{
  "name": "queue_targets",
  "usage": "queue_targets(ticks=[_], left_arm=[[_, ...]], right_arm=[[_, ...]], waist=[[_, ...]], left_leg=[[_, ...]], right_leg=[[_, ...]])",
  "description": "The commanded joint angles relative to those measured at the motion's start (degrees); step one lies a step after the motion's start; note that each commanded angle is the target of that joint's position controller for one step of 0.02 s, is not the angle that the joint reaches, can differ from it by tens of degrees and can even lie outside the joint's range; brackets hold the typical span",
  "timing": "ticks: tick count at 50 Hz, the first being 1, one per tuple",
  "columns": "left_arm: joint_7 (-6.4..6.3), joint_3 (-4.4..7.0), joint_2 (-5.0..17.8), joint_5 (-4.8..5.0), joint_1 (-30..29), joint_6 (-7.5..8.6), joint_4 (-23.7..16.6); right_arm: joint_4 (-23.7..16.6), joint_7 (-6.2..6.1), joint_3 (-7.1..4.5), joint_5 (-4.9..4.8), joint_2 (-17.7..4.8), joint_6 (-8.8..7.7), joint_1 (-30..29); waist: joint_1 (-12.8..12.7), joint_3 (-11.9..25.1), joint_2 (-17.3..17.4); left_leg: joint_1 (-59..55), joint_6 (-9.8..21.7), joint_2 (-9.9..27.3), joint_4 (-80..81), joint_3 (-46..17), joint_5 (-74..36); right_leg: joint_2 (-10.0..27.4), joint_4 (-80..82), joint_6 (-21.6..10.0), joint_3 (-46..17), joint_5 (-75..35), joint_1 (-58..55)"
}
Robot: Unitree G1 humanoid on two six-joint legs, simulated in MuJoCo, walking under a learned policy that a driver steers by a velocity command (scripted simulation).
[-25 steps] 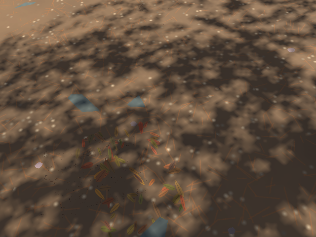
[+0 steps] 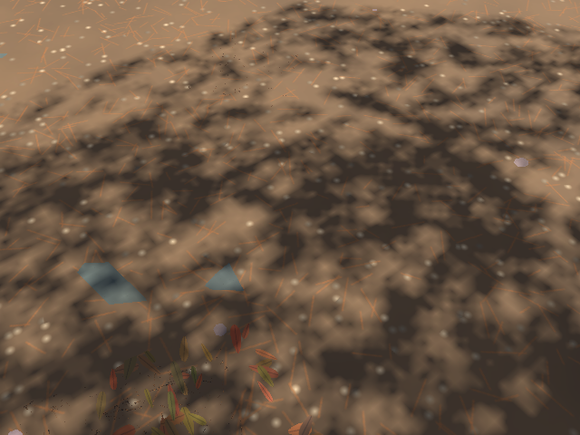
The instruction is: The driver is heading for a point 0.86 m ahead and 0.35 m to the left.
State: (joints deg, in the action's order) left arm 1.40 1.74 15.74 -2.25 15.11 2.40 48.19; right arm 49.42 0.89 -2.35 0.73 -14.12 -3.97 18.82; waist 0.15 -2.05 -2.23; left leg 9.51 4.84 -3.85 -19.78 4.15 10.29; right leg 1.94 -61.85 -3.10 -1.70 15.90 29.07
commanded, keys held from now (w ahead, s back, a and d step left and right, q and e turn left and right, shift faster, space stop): w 0.12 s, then w+q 0.20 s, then q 0.68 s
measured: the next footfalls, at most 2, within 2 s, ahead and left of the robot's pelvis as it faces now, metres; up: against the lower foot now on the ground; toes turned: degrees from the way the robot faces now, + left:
right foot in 0.30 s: +0.32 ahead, -0.12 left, +0.00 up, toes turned +1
left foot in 0.76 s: +0.40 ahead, +0.10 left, +0.00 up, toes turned +22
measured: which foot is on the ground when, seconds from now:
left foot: down 0.00-0.30, up 0.32-0.74, down 0.76-1.00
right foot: up 0.00-0.28, down 0.30-0.76, up 0.78-1.00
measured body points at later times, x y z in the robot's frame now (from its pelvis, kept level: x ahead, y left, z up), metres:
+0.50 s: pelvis +0.25 -0.05 +0.00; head +0.29 -0.06 +0.45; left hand +0.30 +0.23 -0.12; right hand +0.35 -0.31 -0.14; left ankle +0.22 +0.08 -0.66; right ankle +0.28 -0.12 -0.74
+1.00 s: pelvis +0.32 +0.00 -0.01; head +0.36 +0.03 +0.44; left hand +0.33 +0.28 -0.14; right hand +0.54 -0.21 -0.12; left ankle +0.37 +0.08 -0.74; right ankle +0.39 -0.14 -0.68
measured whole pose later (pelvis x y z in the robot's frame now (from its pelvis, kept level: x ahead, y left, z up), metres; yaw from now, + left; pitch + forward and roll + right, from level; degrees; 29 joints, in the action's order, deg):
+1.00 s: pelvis +0.32 +0.00 -0.01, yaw +26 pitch +1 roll -1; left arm -1.5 2.9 14.3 -1.5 8.8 -2.4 44.9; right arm 44.0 0.1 -4.3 0.7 -15.3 2.1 11.6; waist 1.1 -4.0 -0.9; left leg 20.3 5.6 -5.5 -25.6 -1.8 6.0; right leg 1.2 -57.7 1.9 -1.6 24.7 27.9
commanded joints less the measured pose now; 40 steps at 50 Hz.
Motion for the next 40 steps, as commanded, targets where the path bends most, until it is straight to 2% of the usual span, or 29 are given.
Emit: queue_targets(ticks=[1, 5, 8, 10, 12, 13, 14, 15, 16, 17, 18, 19, 20, 21, 23, 25, 27, 30, 35, 36, 37, 38, 39, 40], left_arm=[[0.53, 0.26, 2.59, -0.15, -0.6, -0.19, -3.08], [0.86, -0.79, 0.83, 0.35, -10.13, 0.15, -5.75], [0.69, -0.91, 1.16, 0.55, -15.04, 0.36, -7.07], [0.42, -0.68, 1.91, 0.52, -16.07, 0.67, -7.67], [0.01, -0.22, 2.98, 0.49, -13.64, 1.29, -7.2], [-0.36, 0.27, 3.84, 0.34, -9.09, 1.75, -5.8], [-0.99, 1.08, 5.47, -0.21, -0.81, 2.54, -3.07], [-1.92, 2.32, 9.86, -1.6, 9.07, 3.12, -1.65], [-2.14, 3.91, 15.74, -1.91, 10.9, 2.41, -1.61], [-2.08, 3.21, 11.16, -0.14, 7.43, 1.62, -2.54], [-2.07, 1.94, 6.92, 0.39, 2.43, 1.74, -3.17], [-1.96, 1.33, 4.45, 0.57, -0.07, 2.17, -3.19], [-2.11, 0.92, 2.88, 0.72, -0.89, 2.53, -2.95], [-2.32, 0.73, 2.23, 1.06, -1.43, 2.72, -2.56], [-2.39, 0.93, 2.82, 1.3, -0.97, 3.29, -2.3], [-2.67, 1.29, 3.74, 1.56, -1.25, 3.25, -2.11], [-2.99, 1.35, 3.68, 1.46, -1.59, 2.7, -1.8], [-3.09, 1.67, 4.42, 1.5, -1.48, 2.08, -1.42], [-2.93, 3.12, 7.02, 1.57, 0.01, 0.46, -0.85], [-3.08, 3.31, 7.16, 1.63, 0.0, -0.1, -0.86], [-3.14, 3.42, 7.1, 1.67, 0.19, -0.8, -0.74], [-3.01, 3.46, 6.89, 1.23, 3.42, -1.28, -0.78], [-2.56, 2.41, 2.32, 1.24, 5.63, -1.92, -3.96], [-2.86, 2.27, 3.61, 0.47, 2.76, -3.19, -4.51]], right_arm=[[-1.06, 0.06, -1.4, -0.4, -6.66, -1.4, 1.98], [0.99, 0.17, -1.34, -0.58, -6.67, -1.37, 4.85], [2.65, -0.11, -1.37, -0.44, -7.21, -1.19, 8.12], [3.21, -0.52, -1.49, -0.16, -7.94, -0.88, 8.49], [3.26, -0.94, -1.78, 0.22, -9.0, -0.56, 7.22], [3.23, -1.05, -1.89, 0.2, -9.4, -0.46, 6.32], [3.26, -0.96, -1.67, -0.04, -8.74, -0.4, 5.94], [1.26, -0.76, -0.99, -0.57, -6.41, -0.68, 5.11], [-0.32, -0.85, 0.39, -2.47, 0.43, -0.47, 12.11], [0.96, -1.57, -1.42, -0.83, -6.95, 0.51, 9.1], [0.55, -1.43, -1.92, -0.66, -7.01, 0.79, 5.77], [0.5, -1.24, -1.75, -0.65, -5.33, 1.03, 4.49], [0.79, -1.06, -1.99, -0.13, -4.78, 1.76, 4.24], [0.9, -0.73, -2.12, 0.49, -4.2, 2.74, 5.18], [0.46, -0.23, -2.26, 0.65, -2.93, 4.09, 5.24], [-0.93, 0.2, -2.25, 0.8, -2.37, 4.87, 2.77], [-2.8, 0.67, -1.86, 0.92, -1.77, 5.21, -1.02], [-4.79, 1.47, -1.1, 0.97, -0.99, 5.23, -5.4], [-7.34, 1.65, -1.73, 1.44, -3.47, 5.3, -7.82], [-7.53, 1.51, -1.97, 1.56, -3.88, 5.02, -7.06], [-6.91, 1.19, -2.26, 1.82, -4.12, 4.34, -4.12], [-6.21, 0.41, -3.35, 2.21, -7.96, 3.34, 0.0], [-7.29, -0.34, -5.36, 1.64, -16.25, 3.38, 0.13], [-6.95, -0.4, -5.87, -1.14, -16.17, 4.18, 4.35]], waist=[[-0.81, -1.51, 5.92], [1.46, -2.33, 6.18], [3.11, -2.4, 5.91], [2.79, -2.35, 6.06], [1.01, -1.4, 6.38], [-1.18, 0.58, 6.19], [-4.72, 5.22, 3.84], [-8.45, 13.03, -1.42], [-5.5, 20.19, -14.05], [-5.39, 16.15, -5.22], [-3.23, 8.07, -1.58], [-1.83, 4.72, -0.86], [-0.6, 3.43, -1.89], [0.87, 3.14, -3.21], [2.06, 4.41, -3.48], [2.56, 3.78, -4.15], [2.22, 2.38, -4.78], [1.04, 2.7, -5.06], [-0.19, 3.15, -4.66], [0.11, 3.46, -4.13], [1.77, 5.05, -1.3], [3.19, 8.56, 6.82], [0.72, 11.15, 20.21], [4.64, 17.39, 13.36]], left_leg=[[-0.95, 8.12, 14.78, 13.29, -11.99, -12.05], [-2.02, 6.26, 12.32, 13.04, -7.26, -16.89], [-5.02, 5.91, 13.55, 10.84, -8.31, -20.29], [-7.99, 5.8, 15.12, 8.21, -10.33, -23.54], [-9.56, 5.09, 15.92, 4.06, -11.9, -28.03], [-9.25, 4.39, 15.16, -0.93, -11.75, -32.46], [-6.2, 3.27, 12.29, -10.82, -9.69, -32.23], [3.37, 2.03, 8.84, -26.27, -7.31, -18.2], [22.13, -0.19, -0.19, -44.41, -2.14, 18.36], [26.27, 0.29, 2.16, -50.07, -6.53, 19.71], [26.22, 0.14, 4.37, -50.16, -7.57, 15.37], [24.45, -0.6, 5.97, -48.53, -7.16, 12.96], [22.5, -1.32, 6.92, -46.92, -6.9, 12.12], [20.31, -2.26, 7.11, -46.22, -6.35, 11.73], [18.94, -3.29, 5.97, -46.12, -5.26, 9.4], [20.88, -4.11, 6.17, -43.61, -4.43, 6.01], [21.77, -4.57, 6.64, -36.95, -3.17, 1.75], [16.62, -3.9, 6.13, -26.08, -0.58, -4.26], [13.33, -1.13, 4.9, -17.95, 0.87, 2.26], [11.83, -0.24, 4.3, -15.51, 0.97, 3.38], [7.19, 0.85, 3.14, -10.42, 1.16, -0.05], [-0.99, 3.08, 7.08, -5.64, -6.24, -15.71], [-11.75, 12.46, 24.06, -5.61, -29.06, -43.02], [-12.67, 18.3, 26.53, -2.32, -35.06, -37.11]], right_leg=[[3.32, 4.81, 1.71, 1.34, -5.68, 6.17], [2.87, 19.55, 2.61, 4.14, -14.02, 4.41], [1.43, 25.57, 2.36, 4.9, -15.7, 2.24], [0.72, 27.85, 1.7, 4.19, -13.32, 1.5], [-0.57, 30.61, 0.69, 3.74, -8.67, -2.93], [-1.96, 33.1, -0.06, 4.05, -6.79, -9.07], [-1.79, 36.66, -1.52, 3.54, -8.33, -20.56], [9.64, 37.8, -4.4, -7.95, -2.74, -34.95], [25.24, 42.71, -10.96, -31.36, 1.09, -48.63], [24.09, 44.89, -11.19, -33.53, -0.77, -42.3], [21.5, 44.8, -9.94, -22.98, -11.26, -34.84], [18.95, 45.21, -8.78, -14.76, -24.83, -29.39], [16.65, 45.13, -7.18, -8.72, -33.32, -26.09], [15.12, 45.16, -6.24, -4.37, -38.12, -23.16], [14.53, 45.27, -6.32, 0.1, -45.03, -21.71], [14.39, 46.02, -6.78, 3.76, -45.1, -20.97], [13.31, 46.24, -6.6, 7.43, -43.18, -20.17], [12.39, 44.8, -6.09, 11.84, -40.95, -18.97], [15.66, 36.88, -5.07, 11.57, -37.51, -23.0], [15.78, 33.09, -4.34, 11.72, -36.44, -23.31], [14.42, 25.72, -2.69, 13.09, -34.32, -22.47], [10.68, 13.37, 0.71, 14.65, -23.42, -17.72], [-0.1, -3.89, 4.6, 15.73, 19.9, 0.1], [-2.38, -10.46, 4.96, 3.61, 25.36, 2.69]])
Keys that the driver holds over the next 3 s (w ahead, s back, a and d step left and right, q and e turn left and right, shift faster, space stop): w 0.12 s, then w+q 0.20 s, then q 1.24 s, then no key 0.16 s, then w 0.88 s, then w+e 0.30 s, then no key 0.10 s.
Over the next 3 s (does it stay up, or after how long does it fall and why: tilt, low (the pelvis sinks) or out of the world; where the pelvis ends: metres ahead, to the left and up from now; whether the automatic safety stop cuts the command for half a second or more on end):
stays up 0.65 0.37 0.00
